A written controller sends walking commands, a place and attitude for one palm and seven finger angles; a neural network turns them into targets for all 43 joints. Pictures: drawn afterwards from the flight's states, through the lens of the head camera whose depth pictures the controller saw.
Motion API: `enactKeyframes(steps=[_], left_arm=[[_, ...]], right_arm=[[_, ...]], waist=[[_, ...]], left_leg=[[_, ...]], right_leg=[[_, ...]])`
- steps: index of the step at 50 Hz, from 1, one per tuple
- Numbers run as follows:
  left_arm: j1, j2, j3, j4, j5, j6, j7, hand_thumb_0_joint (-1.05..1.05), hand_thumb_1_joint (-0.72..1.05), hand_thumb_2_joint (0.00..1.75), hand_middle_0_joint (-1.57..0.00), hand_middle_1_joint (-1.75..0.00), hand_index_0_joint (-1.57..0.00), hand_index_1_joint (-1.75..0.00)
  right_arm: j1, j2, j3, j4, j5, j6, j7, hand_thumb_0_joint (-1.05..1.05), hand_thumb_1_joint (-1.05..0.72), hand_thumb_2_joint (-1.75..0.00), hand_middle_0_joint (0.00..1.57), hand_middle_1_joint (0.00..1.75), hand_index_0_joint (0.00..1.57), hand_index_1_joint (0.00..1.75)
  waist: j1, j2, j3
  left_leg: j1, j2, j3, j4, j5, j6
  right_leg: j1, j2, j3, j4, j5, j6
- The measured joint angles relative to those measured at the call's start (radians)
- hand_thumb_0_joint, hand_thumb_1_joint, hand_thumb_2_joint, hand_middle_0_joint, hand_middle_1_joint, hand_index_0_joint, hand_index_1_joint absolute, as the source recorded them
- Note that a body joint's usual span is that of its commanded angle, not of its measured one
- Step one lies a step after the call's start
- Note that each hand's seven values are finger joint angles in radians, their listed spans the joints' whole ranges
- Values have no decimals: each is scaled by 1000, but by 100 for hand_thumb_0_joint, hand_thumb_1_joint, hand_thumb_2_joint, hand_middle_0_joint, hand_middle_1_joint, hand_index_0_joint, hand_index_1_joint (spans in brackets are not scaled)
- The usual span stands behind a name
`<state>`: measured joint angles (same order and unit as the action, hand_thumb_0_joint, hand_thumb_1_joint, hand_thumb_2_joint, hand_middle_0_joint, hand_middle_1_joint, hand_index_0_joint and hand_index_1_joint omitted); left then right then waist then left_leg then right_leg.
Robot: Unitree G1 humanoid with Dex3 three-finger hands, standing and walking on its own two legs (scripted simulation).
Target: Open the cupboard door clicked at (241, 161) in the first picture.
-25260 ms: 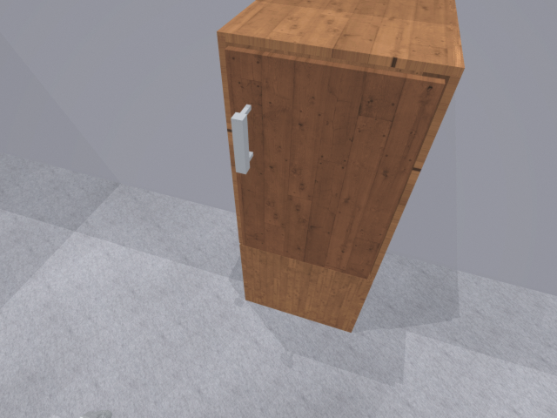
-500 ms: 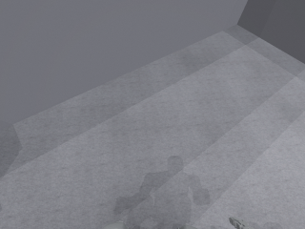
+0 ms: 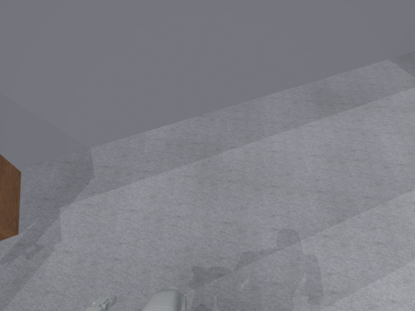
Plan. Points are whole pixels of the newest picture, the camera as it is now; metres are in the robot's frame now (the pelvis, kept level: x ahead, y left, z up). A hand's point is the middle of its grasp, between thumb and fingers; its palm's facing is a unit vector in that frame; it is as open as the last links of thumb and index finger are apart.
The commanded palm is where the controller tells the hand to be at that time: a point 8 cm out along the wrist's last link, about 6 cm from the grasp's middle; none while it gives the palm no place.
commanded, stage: turn to face it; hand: left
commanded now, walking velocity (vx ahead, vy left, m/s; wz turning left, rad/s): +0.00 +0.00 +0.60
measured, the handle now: out of the picture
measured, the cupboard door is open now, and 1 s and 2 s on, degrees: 41 41 41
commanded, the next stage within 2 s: take the last steps up to it in 1.74 s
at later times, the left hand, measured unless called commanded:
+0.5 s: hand out of the picture +0.06 +0.24 -0.16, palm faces +0.32 -0.91 -0.28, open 7.4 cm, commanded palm none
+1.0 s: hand out of the picture -0.05 +0.22 -0.18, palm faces +0.61 -0.75 -0.24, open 7.4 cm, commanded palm none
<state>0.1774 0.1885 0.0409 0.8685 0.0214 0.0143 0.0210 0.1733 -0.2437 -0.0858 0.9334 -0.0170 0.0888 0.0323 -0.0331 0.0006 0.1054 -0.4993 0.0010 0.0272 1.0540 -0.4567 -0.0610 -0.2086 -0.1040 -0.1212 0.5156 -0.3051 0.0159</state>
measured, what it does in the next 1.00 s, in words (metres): steps on the spot, turning left: left foot, then right foot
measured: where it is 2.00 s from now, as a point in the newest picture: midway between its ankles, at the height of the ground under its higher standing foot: outside the picture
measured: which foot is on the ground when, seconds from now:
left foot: up 0.00-0.14, down 0.16-0.52, up 0.54-0.84, down 0.86-1.00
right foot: down 0.00-0.16, up 0.18-0.52, down 0.54-0.86, up 0.88-1.00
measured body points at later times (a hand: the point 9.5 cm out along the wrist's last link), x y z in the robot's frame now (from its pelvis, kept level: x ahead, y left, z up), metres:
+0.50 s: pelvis +0.02 +0.00 -0.01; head +0.07 +0.01 +0.44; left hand +0.04 +0.29 -0.14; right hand +0.16 -0.22 -0.15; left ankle +0.01 +0.13 -0.74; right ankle +0.05 -0.14 -0.72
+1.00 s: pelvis +0.03 +0.01 -0.01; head +0.06 +0.06 +0.44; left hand -0.08 +0.26 -0.16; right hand +0.27 -0.14 -0.13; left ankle -0.02 +0.11 -0.74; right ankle +0.08 -0.13 -0.67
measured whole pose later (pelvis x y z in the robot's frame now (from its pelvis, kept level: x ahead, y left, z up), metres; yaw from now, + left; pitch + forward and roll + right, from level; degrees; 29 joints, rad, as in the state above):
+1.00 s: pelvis +0.03 +0.01 -0.01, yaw +36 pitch +1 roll +0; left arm 0.19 0.26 0.08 0.92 0.02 0.07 0.01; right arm 0.13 -0.22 -0.05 0.88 -0.03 0.03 0.01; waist 0.01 -0.05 0.10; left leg -0.33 -0.01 0.01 0.60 -0.28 0.03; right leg -0.47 -0.10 -0.04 1.10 -0.47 0.08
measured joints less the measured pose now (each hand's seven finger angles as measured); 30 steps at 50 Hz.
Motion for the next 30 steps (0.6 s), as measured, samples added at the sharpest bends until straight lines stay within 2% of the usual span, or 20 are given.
enactKeyframes(steps=[5, 7, 8, 9, 11, 13, 15, 21, 25, 27, 29, 30], left_arm=[[29, 5, -1, 16, 4, -6, -10, 1, 90, 90, -20, -30, -20, -30], [47, 15, 5, 21, -1, -1, -14, 1, 90, 90, -20, -30, -20, -30], [58, 19, 9, 22, -5, 5, -17, 1, 90, 90, -20, -30, -20, -30], [54, 31, 14, 29, -7, 17, -16, 1, 90, 90, -20, -30, -20, -30], [40, 53, 26, 45, -6, 44, -10, 1, 90, 90, -20, -30, -20, -30], [23, 67, 37, 58, -5, 57, -9, 1, 90, 90, -20, -30, -20, -30], [9, 75, 43, 54, -3, 56, -14, 1, 90, 90, -20, -30, -20, -30], [-21, 75, 43, 19, -6, 41, -15, 1, 90, 90, -20, -30, -19, -30], [-35, 62, 34, -5, -11, 25, -14, 1, 90, 90, -20, -30, -19, -30], [-28, 60, 30, -21, -6, 6, -10, 1, 90, 90, -20, -30, -20, -30], [-31, 34, 20, -19, -2, 1, -4, 1, 90, 90, -20, -30, -20, -30], [-27, 22, 15, -18, -2, 0, -2, 1, 90, 90, -20, -30, -20, -30]], right_arm=[[-33, 9, 13, -10, 5, -10, 5, 1, -91, -90, 19, 30, 20, 30], [-43, 6, 18, -25, 4, -22, 6, 1, -91, -90, 19, 30, 20, 30], [-44, -1, 19, -38, 1, -32, 7, 1, -91, -90, 19, 30, 20, 30], [-53, 3, 17, -43, -1, -41, 4, 1, -91, -90, 19, 30, 20, 30], [-60, 14, 23, -52, -6, -53, -5, 1, -91, -90, 19, 30, 20, 30], [-53, 21, 27, -56, -10, -57, -16, 1, -91, -90, 20, 30, 20, 30], [-44, 25, 31, -52, -12, -58, -23, 0, -90, -90, 20, 30, 20, 30], [-14, 32, 34, -35, -14, -51, -23, 0, -90, -90, 20, 30, 20, 30], [6, 29, 25, -27, -12, -35, -20, 1, -90, -90, 20, 30, 21, 30], [17, 28, 18, -25, -4, -27, -18, 1, -90, -90, 20, 30, 21, 30], [8, 9, 5, -16, -4, -16, -15, 1, -90, -90, 20, 30, 21, 30], [4, 1, 1, -10, -4, -11, -14, 1, -90, -90, 20, 30, 20, 30]], waist=[[21, -45, 12], [26, -54, 9], [26, -45, -1], [27, -55, 4], [33, -66, 9], [35, -61, 2], [39, -51, -2], [33, -11, -15], [18, 20, -23], [22, 11, -37], [17, 39, -20], [14, 43, -13]], left_leg=[[107, 13, 51, -277, 18, 6], [166, 9, 64, -418, 116, 20], [176, 15, 49, -460, 204, 50], [155, 6, 43, -427, 207, 74], [137, -2, 29, -388, 159, 96], [139, -6, 6, -410, 153, 96], [152, -10, -17, -455, 181, 87], [172, -20, -92, -533, 232, 77], [152, -31, -151, -505, 225, 53], [111, -53, -159, -431, 159, 42], [51, -52, -139, -236, 14, 36], [23, -50, -116, -130, -14, 32]], right_leg=[[10, -47, -59, 31, -29, 21], [-9, -65, -81, 91, -65, 37], [-42, -67, -87, 155, -88, 45], [-84, -70, -57, 252, -159, 53], [-171, -42, 19, 442, -236, 57], [-235, -15, 60, 553, -202, 58], [-270, 1, 82, 578, -150, 60], [-245, 40, 110, 410, -119, 58], [-140, 75, 103, 176, -66, 47], [-84, 65, 108, 40, -26, 15], [-78, 60, 76, 69, -25, -5], [-66, 52, 62, 67, -25, -7]])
